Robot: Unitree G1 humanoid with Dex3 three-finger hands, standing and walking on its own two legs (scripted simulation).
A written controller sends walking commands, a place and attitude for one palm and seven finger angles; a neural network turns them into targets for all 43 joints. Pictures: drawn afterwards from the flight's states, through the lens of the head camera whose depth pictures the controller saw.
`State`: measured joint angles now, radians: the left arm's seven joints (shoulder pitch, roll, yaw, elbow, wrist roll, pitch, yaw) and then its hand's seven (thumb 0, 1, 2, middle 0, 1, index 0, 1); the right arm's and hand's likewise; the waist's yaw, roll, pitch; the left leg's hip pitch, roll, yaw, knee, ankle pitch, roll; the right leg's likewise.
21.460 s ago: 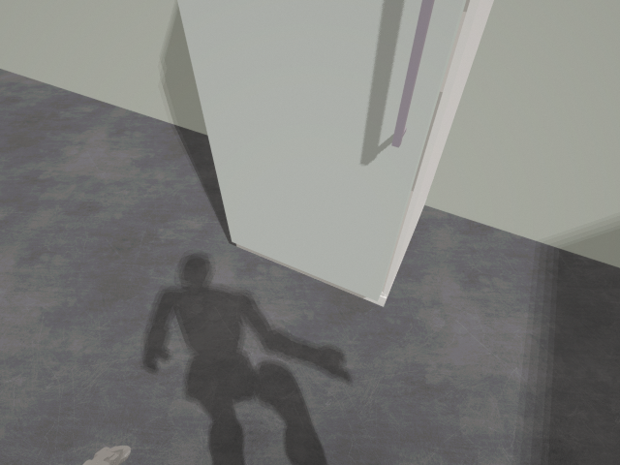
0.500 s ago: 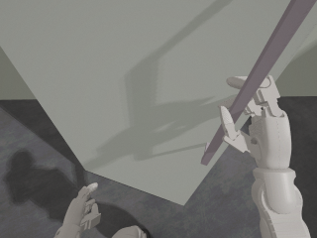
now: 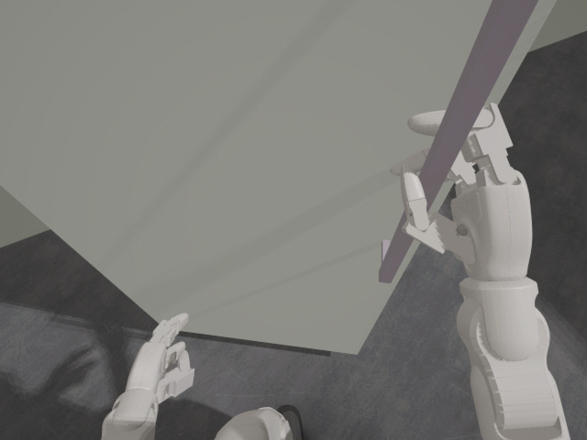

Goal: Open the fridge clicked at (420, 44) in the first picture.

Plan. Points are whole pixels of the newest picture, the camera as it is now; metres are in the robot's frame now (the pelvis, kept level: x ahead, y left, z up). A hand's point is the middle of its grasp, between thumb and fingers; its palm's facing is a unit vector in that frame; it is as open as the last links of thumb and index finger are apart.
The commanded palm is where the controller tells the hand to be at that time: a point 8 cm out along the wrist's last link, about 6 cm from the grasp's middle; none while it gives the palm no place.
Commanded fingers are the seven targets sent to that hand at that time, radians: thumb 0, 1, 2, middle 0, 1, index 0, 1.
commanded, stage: walk backward, drawing the door open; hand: right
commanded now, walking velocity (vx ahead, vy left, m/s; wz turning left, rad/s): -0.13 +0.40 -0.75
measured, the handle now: (433, 151) +0.35 -0.08 +0.23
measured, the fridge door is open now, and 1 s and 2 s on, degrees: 34 57 75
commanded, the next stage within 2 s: stop walking and hold the door back in 1.80 s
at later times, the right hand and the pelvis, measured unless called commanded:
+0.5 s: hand (375, 310) +0.21 -0.03 +0.21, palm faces +0.39 +0.91 -0.14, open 6.1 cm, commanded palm +0.16 -0.07 +0.20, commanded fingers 0.00 -0.90 -0.90 0.45 1.40 0.45 1.40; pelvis -0.06 +0.19 +0.00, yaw -18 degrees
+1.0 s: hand out of the picture +0.11 +0.01 +0.21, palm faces +0.69 +0.70 -0.21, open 6.2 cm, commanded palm +0.05 -0.01 +0.21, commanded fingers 0.00 -0.90 -0.90 0.45 1.40 0.45 1.40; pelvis -0.06 +0.34 -0.01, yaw -29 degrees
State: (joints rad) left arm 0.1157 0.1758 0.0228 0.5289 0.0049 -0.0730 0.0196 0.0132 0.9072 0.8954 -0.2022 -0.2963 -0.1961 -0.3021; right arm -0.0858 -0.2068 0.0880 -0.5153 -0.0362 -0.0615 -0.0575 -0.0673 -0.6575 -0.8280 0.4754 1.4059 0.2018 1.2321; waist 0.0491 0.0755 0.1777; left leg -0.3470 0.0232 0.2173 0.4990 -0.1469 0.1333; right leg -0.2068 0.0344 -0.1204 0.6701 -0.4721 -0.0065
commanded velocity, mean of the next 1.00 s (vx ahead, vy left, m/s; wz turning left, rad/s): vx -0.18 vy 0.19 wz -0.48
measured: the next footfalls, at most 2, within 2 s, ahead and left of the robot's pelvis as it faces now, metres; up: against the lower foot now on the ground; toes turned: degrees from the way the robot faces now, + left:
right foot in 0.02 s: -0.02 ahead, -0.09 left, +0.00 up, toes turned -8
left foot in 0.34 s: +0.05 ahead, +0.31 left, +0.00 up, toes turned -11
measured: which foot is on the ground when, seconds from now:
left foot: down 0.00-0.04, up 0.06-0.32, down 0.34-0.60, up 0.62-0.98, down 1.00-1.00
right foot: up 0.00-0.00, down 0.02-0.34, up 0.36-0.56, down 0.58-0.98, up 1.00-1.00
